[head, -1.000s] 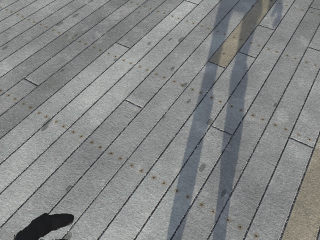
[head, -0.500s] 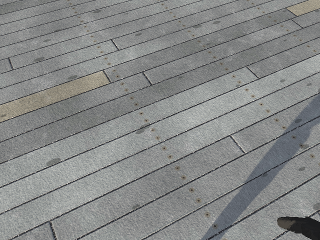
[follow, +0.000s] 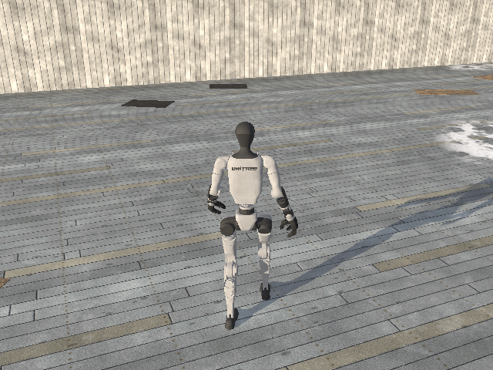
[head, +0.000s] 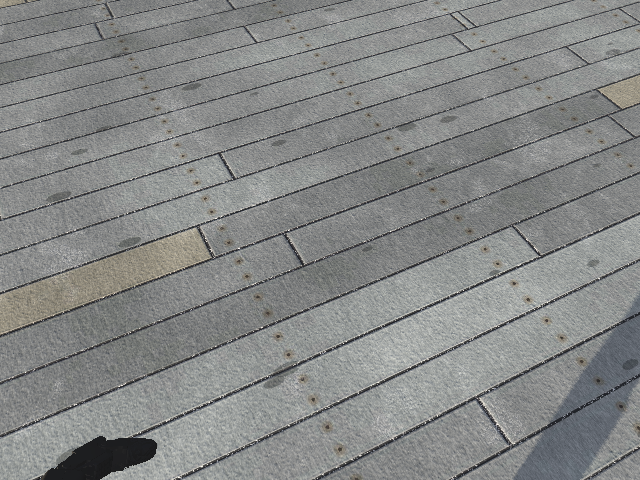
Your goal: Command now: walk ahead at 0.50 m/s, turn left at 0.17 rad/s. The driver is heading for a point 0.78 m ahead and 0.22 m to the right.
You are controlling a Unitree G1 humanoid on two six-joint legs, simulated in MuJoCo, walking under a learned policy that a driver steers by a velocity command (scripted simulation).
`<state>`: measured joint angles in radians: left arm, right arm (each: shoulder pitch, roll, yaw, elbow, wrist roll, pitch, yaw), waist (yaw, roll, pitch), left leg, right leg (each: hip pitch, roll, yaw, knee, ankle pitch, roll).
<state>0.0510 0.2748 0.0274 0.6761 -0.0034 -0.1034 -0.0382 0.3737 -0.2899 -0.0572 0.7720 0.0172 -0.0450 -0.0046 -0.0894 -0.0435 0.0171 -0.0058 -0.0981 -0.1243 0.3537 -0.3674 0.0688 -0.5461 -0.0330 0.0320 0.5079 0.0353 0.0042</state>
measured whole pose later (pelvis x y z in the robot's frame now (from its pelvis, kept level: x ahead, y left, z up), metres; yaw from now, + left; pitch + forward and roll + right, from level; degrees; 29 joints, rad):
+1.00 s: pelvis +0.53 -0.02 +0.00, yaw -20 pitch +1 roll +3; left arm 0.10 0.28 0.05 0.65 -0.02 -0.02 -0.05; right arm 0.31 -0.30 -0.08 0.87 0.01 -0.07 0.00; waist -0.09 -0.04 0.03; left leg 0.08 0.00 0.24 0.24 -0.33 -0.02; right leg -0.62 -0.09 -0.01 0.67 -0.05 -0.04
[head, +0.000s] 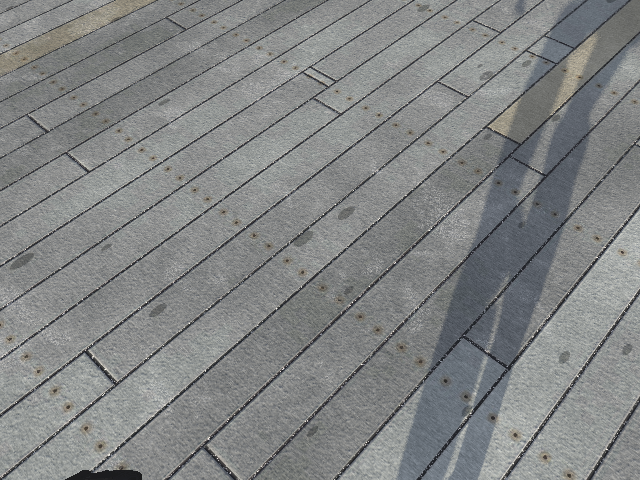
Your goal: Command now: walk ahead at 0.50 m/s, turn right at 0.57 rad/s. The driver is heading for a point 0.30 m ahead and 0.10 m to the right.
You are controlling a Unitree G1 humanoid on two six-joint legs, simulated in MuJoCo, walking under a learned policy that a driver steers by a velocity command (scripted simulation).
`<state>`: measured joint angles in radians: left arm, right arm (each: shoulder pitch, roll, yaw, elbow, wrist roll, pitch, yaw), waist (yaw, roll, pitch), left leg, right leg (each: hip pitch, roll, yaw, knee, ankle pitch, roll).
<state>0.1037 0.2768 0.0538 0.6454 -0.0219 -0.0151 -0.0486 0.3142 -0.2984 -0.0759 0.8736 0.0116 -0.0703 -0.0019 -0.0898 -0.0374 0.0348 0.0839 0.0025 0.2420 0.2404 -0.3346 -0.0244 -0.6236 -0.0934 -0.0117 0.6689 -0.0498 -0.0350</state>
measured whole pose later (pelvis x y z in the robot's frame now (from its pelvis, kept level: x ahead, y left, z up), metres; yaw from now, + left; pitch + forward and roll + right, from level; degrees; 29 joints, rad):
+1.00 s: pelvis +0.28 -0.02 +0.00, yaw -10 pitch -1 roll +0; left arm 0.27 0.24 0.04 0.96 0.01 0.03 0.03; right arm 0.05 -0.24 -0.04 0.94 0.00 0.00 -0.01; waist 0.01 0.00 0.03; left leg -0.34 -0.02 0.02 0.52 -0.16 0.03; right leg -0.06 0.03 0.04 0.48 -0.41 -0.02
